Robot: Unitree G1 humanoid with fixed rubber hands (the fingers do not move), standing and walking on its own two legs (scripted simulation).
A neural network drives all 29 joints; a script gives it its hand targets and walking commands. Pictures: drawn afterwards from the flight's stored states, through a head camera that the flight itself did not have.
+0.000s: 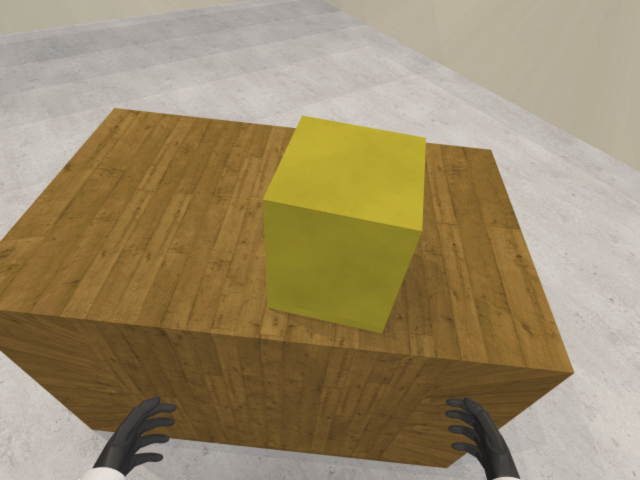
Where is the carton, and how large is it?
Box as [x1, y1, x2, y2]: [263, 116, 425, 332]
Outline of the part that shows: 302,116 263,198 268,307 381,332 421,232 425,138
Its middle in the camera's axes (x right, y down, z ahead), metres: +0.04 -0.03 +0.64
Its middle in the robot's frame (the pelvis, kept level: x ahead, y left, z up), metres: +0.50 -0.04 +0.01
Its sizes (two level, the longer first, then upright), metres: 0.210 0.200 0.250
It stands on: a pedestal, 0.66 m high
